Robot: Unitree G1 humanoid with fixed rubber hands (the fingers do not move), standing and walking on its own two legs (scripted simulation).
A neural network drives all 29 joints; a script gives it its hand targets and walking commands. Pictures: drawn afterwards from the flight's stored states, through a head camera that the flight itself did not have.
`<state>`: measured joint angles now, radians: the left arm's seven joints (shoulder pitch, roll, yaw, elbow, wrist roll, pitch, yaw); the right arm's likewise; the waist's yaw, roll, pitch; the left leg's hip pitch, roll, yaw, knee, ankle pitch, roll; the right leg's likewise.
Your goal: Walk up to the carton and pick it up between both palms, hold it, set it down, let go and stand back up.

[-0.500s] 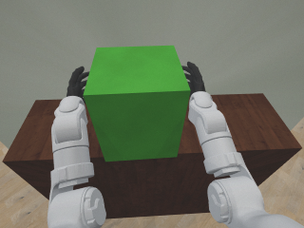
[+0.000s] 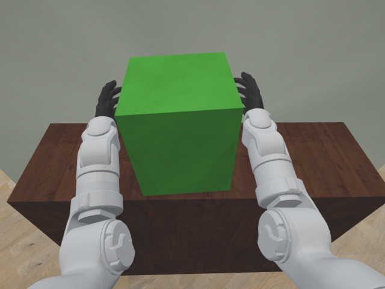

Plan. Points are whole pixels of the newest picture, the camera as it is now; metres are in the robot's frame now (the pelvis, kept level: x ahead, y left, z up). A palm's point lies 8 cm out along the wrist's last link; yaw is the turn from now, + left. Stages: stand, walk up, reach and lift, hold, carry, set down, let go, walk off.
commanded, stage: set down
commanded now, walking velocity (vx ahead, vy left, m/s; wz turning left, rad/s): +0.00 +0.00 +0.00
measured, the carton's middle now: (182, 126) +0.44 +0.01 +0.11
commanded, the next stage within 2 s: none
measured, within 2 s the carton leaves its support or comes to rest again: rests again in 0.76 s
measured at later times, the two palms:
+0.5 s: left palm (105, 116) +0.43 +0.17 +0.16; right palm (248, 108) +0.43 -0.13 +0.17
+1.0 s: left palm (109, 121) +0.43 +0.16 +0.14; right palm (248, 114) +0.43 -0.14 +0.15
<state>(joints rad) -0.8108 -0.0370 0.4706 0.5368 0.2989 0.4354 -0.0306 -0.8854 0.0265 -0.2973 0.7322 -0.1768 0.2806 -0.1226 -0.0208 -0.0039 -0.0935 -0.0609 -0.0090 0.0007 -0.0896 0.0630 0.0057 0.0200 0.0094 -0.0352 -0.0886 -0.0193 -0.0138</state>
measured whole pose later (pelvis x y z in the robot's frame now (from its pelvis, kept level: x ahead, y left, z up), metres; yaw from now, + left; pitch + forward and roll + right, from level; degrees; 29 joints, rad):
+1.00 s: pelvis +0.00 +0.00 +0.00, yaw +2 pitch +12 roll +0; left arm -0.91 -0.03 0.52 0.79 0.34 0.22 -0.01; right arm -0.93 0.08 -0.59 0.77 -0.44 0.22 -0.02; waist -0.01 0.00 -0.19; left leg -0.22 -0.01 -0.03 -0.09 0.10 0.01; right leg -0.13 0.01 -0.06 -0.09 0.00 -0.01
